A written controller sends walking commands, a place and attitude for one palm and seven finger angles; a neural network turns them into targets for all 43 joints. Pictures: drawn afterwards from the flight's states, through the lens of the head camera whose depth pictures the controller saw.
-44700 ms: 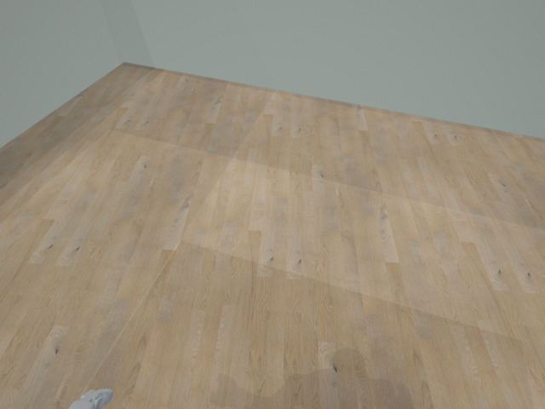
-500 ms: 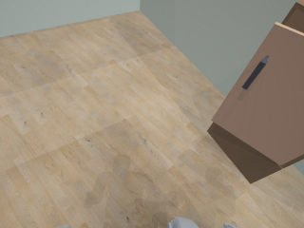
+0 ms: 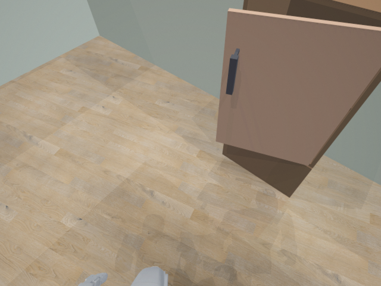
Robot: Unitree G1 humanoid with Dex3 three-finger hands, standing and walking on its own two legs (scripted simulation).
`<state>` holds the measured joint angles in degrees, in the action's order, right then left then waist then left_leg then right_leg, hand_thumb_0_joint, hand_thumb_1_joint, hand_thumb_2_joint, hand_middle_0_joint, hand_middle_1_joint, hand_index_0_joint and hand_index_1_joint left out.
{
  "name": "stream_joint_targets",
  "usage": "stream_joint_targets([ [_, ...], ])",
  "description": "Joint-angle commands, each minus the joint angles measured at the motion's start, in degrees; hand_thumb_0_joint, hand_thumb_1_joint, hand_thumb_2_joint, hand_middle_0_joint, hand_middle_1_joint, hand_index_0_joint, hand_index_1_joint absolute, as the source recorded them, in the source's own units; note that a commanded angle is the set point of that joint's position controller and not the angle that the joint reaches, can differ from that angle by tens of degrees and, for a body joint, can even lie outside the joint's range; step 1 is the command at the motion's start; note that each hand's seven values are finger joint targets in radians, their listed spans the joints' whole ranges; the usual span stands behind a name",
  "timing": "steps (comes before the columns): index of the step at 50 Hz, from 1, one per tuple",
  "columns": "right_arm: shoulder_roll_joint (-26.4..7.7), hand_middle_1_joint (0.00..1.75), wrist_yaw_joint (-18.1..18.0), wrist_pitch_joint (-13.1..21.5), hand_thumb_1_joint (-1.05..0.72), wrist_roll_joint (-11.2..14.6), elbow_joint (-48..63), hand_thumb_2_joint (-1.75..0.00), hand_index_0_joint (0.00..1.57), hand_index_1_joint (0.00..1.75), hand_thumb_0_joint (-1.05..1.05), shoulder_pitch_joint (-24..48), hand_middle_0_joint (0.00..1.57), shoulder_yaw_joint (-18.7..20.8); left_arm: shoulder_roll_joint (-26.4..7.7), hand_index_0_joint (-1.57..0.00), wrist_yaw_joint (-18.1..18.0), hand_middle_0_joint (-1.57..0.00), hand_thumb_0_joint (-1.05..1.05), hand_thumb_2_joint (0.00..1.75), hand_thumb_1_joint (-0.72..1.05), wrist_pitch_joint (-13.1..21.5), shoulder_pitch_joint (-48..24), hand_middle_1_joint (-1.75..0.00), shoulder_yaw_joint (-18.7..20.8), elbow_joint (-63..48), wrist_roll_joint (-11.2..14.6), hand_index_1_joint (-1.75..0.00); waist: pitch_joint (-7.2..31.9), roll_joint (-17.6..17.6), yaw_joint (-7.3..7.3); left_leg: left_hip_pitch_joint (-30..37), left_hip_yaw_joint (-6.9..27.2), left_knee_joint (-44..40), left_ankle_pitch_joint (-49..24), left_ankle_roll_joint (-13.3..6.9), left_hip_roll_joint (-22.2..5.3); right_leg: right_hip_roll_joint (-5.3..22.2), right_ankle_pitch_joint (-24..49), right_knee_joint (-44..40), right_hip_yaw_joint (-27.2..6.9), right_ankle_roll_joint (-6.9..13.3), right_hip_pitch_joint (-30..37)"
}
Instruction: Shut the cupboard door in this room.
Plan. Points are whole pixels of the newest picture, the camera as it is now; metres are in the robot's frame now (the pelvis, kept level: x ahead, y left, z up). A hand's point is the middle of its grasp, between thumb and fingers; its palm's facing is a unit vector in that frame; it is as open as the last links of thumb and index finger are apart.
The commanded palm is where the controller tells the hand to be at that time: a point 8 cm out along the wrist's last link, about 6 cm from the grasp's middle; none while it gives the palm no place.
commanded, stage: turn to face it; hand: left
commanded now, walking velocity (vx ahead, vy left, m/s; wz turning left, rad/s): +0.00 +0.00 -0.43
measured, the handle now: (233, 72) +0.72 -0.10 +0.01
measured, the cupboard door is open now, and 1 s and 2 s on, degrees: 21 21 21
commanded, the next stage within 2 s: take the last steps up to it in 0.36 s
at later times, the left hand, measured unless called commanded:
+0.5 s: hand out of the picture +0.11 +0.25 -0.17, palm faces -0.15 -0.96 -0.21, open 7.3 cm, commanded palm none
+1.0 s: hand out of the picture +0.12 +0.13 -0.17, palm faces -0.27 -0.95 -0.18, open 7.3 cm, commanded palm none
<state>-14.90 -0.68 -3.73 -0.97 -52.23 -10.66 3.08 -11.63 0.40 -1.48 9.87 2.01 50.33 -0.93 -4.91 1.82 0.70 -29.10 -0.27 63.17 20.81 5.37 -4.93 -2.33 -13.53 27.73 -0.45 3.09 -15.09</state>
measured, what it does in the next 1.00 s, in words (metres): steps on the spot, turning right: left foot, then right foot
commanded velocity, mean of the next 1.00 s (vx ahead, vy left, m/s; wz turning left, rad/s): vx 0.16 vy -0.05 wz -0.19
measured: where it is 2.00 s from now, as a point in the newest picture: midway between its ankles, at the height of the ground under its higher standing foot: (222, 282)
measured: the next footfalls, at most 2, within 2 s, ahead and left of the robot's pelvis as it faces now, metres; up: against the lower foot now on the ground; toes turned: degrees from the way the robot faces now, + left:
left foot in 0.24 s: +0.07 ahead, +0.15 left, +0.00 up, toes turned -4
right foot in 0.72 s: +0.00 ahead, -0.09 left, +0.00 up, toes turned -20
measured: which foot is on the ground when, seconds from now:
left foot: up 0.00-0.22, down 0.24-0.72, up 0.74-1.00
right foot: down 0.00-0.24, up 0.26-0.70, down 0.72-1.00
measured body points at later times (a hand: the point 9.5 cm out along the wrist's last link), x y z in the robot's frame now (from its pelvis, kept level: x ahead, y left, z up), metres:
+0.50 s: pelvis +0.01 +0.06 +0.00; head +0.05 +0.07 +0.45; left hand +0.12 +0.30 -0.15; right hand +0.02 -0.19 -0.13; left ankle +0.03 +0.15 -0.74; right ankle -0.05 -0.09 -0.66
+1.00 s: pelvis +0.08 -0.04 +0.00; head +0.09 -0.05 +0.45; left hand +0.14 +0.18 -0.16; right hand +0.01 -0.29 -0.15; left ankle +0.17 +0.07 -0.68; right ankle -0.04 -0.07 -0.74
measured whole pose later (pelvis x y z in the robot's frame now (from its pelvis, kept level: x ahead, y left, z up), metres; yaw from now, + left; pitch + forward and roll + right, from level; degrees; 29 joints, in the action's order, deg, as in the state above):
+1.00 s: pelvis +0.08 -0.04 +0.00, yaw -16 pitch +0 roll -1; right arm -12.5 0.4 -1.2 -1.8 -59.6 -15.2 3.2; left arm -8.5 -0.1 2.7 18.7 1.3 61.3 -1.0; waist -1.9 1.5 1.8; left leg -32.8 -3.5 55.5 14.1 2.2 -5.8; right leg -4.7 -17.8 16.0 4.8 5.0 1.3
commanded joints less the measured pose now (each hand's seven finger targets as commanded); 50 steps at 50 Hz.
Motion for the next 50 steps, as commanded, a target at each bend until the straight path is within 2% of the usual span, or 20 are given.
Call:
stream_joint_targets([
  [1,-4.0,0.3,-0.4,1.2,-0.9,-0.1,4.3,-0.9,0.2,0.3,0.0,0.2,0.2,0.8,-11.9,-0.2,-0.9,-0.2,0.0,0.9,0.9,1.1,3.5,-0.3,3.5,-2.6,-0.2,-0.3,8.7,-7.5,-1.51,-2.7,0.6,-3.1,-0.2,0.3,0.4,14.2,21.1,-8.2,-14.9,7.5,8.8],
  [7,-2.9,0.3,-0.8,2.3,-0.9,0.6,5.3,-0.9,0.2,0.3,0.0,1.5,0.2,0.4,-12.7,-0.2,-1.1,-0.2,0.0,0.9,0.9,0.5,3.2,-0.3,4.3,-2.2,-0.8,-0.3,8.0,-10.0,-1.76,5.1,-0.3,-19.7,3.5,-0.9,2.8,14.5,22.7,-5.8,-19.7,8.7,5.8],
  [10,-3.3,0.3,-1.2,3.1,-0.9,0.9,3.0,-0.9,0.2,0.3,0.0,-4.9,0.2,0.3,-11.1,-0.2,-1.1,-0.2,0.0,0.9,0.9,0.0,0.4,-0.3,4.0,-1.9,-0.2,-0.3,8.4,-9.1,1.47,20.0,-0.5,-37.1,-9.5,-1.8,3.3,10.6,15.6,-1.1,-17.7,3.6,-3.3],
  [11,-6.6,0.3,-1.4,3.9,-0.9,0.4,2.6,-0.9,0.2,0.3,0.0,-6.6,0.2,0.6,-8.6,-0.2,-1.0,-0.2,0.0,0.9,0.9,-0.2,1.3,-0.3,3.3,-2.5,0.4,-0.3,9.7,-0.2,1.74,25.9,5.6,-44.0,-11.0,-3.6,-3.5,5.0,6.3,4.5,-13.6,0.8,-8.3],
  [12,-11.9,0.3,-1.6,4.1,-0.9,-0.3,3.3,-0.9,0.2,0.3,0.0,-6.3,0.2,1.5,-5.6,-0.2,-0.6,-0.2,0.0,0.9,0.9,-0.4,3.7,-0.3,2.9,-2.9,0.7,-0.3,9.6,15.5,0.76,28.6,19.3,-46.7,-18.9,-8.8,-16.8,-1.9,-14.2,15.6,-5.4,-2.6,-16.0],
  [13,-12.2,0.3,-1.8,3.4,-0.9,-0.6,4.0,-0.9,0.2,0.3,0.0,-5.7,0.2,1.3,-7.2,-0.2,-0.6,-0.2,0.0,0.9,0.9,-0.7,2.6,-0.3,3.0,-3.0,0.2,-0.3,7.9,12.8,1.37,22.4,20.2,-47.2,-21.0,-13.6,-21.2,-0.2,-21.1,25.8,-3.8,-3.3,-14.5],
  [14,-9.9,0.3,-2.1,3.5,-0.9,-0.9,4.2,-0.9,0.2,0.3,0.0,-3.9,0.2,0.7,-7.7,-0.2,-0.3,-0.2,0.0,0.9,0.9,-1.1,1.9,-0.3,3.3,-2.5,-0.4,-0.3,5.4,8.3,0.4,18.8,16.4,-47.6,-23.8,-14.1,-18.9,1.1,-18.2,31.3,-4.6,-3.8,-14.0],
  [18,-6.1,0.3,-2.6,4.1,-0.9,-0.7,4.0,-0.9,0.2,0.3,0.0,-1.6,0.2,-0.5,-6.6,-0.2,0.3,-0.2,0.0,0.9,0.9,-1.5,4.7,-0.3,3.7,0.3,-0.3,-0.3,5.8,7.9,-1.71,21.4,5.0,-44.6,-33.1,-12.1,-11.8,2.3,-11.1,38.0,-3.0,-5.3,-15.2],
  [23,-5.8,0.3,-2.4,4.1,-0.9,-0.5,1.2,-0.9,0.2,0.3,0.0,-5.7,0.2,0.0,-4.7,-0.2,0.3,-0.2,0.0,0.9,0.9,-1.7,2.5,-0.3,2.9,0.5,-0.2,-0.3,7.1,6.6,-0.1,24.5,3.0,-44.0,-33.3,-13.2,-11.9,3.2,-9.9,30.7,-0.7,-5.7,-13.5],
  [28,-8.3,0.3,-1.7,4.0,-0.9,-1.3,-1.3,-0.9,0.2,0.3,0.0,-9.3,0.2,1.4,-4.3,-0.2,1.6,-0.2,0.0,0.9,0.9,-1.6,-2.4,-0.3,2.3,-0.5,-0.7,-0.3,4.7,6.9,2.75,23.4,6.1,-49.3,-3.6,-13.3,-15.4,4.0,-12.1,20.0,2.5,-4.3,-12.2],
  [30,-8.9,0.3,-1.4,4.2,-0.9,-1.4,-2.3,-0.9,0.2,0.3,0.0,-10.5,0.2,1.8,-4.4,-0.2,2.1,-0.2,0.0,0.9,0.9,-1.1,-4.1,-0.3,2.1,-0.8,-0.8,-0.3,4.0,7.0,3.54,22.2,7.6,-50.0,1.7,-13.3,-16.0,3.8,-12.8,14.7,3.1,-3.4,-9.9],
  [32,-9.9,0.3,-1.3,4.3,-0.9,-1.4,-2.8,-0.9,0.2,0.3,0.0,-9.1,0.2,2.0,-4.3,-0.2,2.5,-0.2,0.0,0.9,0.9,-0.8,-1.9,-0.3,2.3,0.0,-0.7,-0.3,4.4,7.1,2.07,20.5,5.9,-49.0,3.9,-12.5,-15.8,3.2,-11.7,8.7,4.1,-2.7,-5.6],
  [34,-9.2,0.3,-1.1,4.3,-0.9,-1.0,-3.3,-0.9,0.2,0.3,0.0,-7.5,0.2,1.8,-5.2,-0.2,2.5,-0.2,0.0,0.9,0.9,-0.3,4.3,-0.3,2.7,2.8,-0.8,-0.3,5.3,2.9,-1.19,12.9,1.4,-42.9,5.5,-9.7,-12.3,1.5,-3.8,-3.3,5.5,-2.0,8.0],
  [35,-6.5,0.3,-0.8,4.5,-0.9,-0.5,-3.1,-0.9,0.2,0.3,0.0,-6.4,0.2,1.3,-8.1,-0.2,2.0,-0.2,0.0,0.9,0.9,0.4,9.0,-0.3,3.3,4.5,-0.9,-0.3,6.2,-5.4,-3.85,3.9,-3.9,-34.0,7.1,-7.4,-7.8,5.9,-6.9,-10.9,-0.8,-0.1,18.8],
  [36,-1.5,0.3,-0.6,4.8,-0.9,0.1,-0.7,-0.9,0.2,0.3,0.0,-3.0,0.2,-0.2,-13.5,-0.2,0.9,-0.2,0.0,0.9,0.9,1.1,14.7,-0.3,4.4,6.5,-1.2,-0.3,6.0,-22.2,-6.57,-10.2,-11.4,-17.3,15.8,-3.8,1.2,19.4,-12.2,-17.5,-20.5,5.7,26.1],
  [37,-4.1,0.3,-0.4,4.5,-0.9,-0.5,0.9,-0.9,0.2,0.3,0.0,1.5,0.2,0.0,-14.3,-0.2,0.0,-0.2,0.0,0.9,0.9,1.0,15.9,-0.3,4.2,6.7,-0.4,-0.3,2.2,-17.7,-7.57,-13.5,-5.0,-7.0,15.8,-4.2,1.3,23.6,-12.3,-19.3,-24.6,9.8,19.2],
  [38,-4.1,0.3,-0.1,4.4,-0.9,-0.5,0.3,-0.9,0.2,0.3,0.0,0.7,0.2,0.5,-12.4,-0.2,-0.4,-0.2,0.0,0.9,0.9,1.2,12.4,-0.3,3.8,5.7,-0.3,-0.3,-0.4,-12.4,-5.32,-14.2,-2.2,-2.4,10.1,-4.6,-0.1,22.2,-15.2,-19.8,-20.6,11.0,15.6],
  [40,-3.5,0.3,0.3,4.0,-0.9,-0.9,-2.4,-0.9,0.2,0.3,0.0,-1.2,0.2,0.8,-8.0,-0.2,-0.8,-0.2,0.0,0.9,0.9,2.1,7.7,-0.3,2.9,5.8,-0.1,-0.3,-3.3,-11.6,-2.46,-12.7,-1.8,-0.2,3.0,-4.0,-1.8,18.2,-12.8,-20.1,-15.3,9.6,11.8],
  [43,-1.1,0.3,1.0,3.8,-0.9,-1.1,-3.7,-0.9,0.2,0.3,0.0,-4.1,0.2,0.6,-4.9,-0.2,-0.8,-0.2,0.0,0.9,0.9,3.9,7.2,-0.3,1.2,6.4,0.1,-0.3,-4.3,-6.7,0.46,-8.8,-2.8,-1.9,-4.0,-2.9,-1.7,14.7,5.1,-19.1,-6.0,8.4,8.4],
  [50,0.3,0.3,1.2,4.3,-0.9,-0.7,-2.0,-0.9,0.2,0.3,0.0,1.6,0.2,-0.1,-4.2,-0.2,-1.4,-0.2,0.0,0.9,0.9,5.4,13.5,-0.3,0.5,11.1,-0.1,-0.3,-1.5,-5.4,-0.81,-11.2,-4.0,-11.6,-7.0,-3.9,-0.9,14.8,27.6,-15.8,-4.9,9.6,19.0],
])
